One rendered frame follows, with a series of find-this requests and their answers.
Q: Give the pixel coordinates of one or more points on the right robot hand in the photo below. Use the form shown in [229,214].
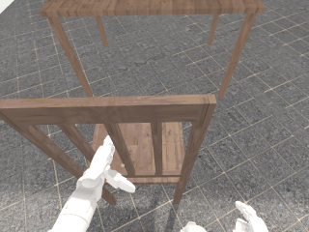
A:
[255,224]

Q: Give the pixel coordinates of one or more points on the robot right shin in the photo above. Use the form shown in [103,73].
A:
[191,223]

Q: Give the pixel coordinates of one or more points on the table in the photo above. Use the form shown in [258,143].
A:
[97,8]

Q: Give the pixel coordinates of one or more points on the robot left forearm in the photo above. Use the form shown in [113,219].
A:
[79,209]

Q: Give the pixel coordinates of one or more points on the chair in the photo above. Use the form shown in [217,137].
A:
[146,131]

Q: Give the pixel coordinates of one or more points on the left robot hand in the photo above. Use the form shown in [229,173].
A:
[102,159]

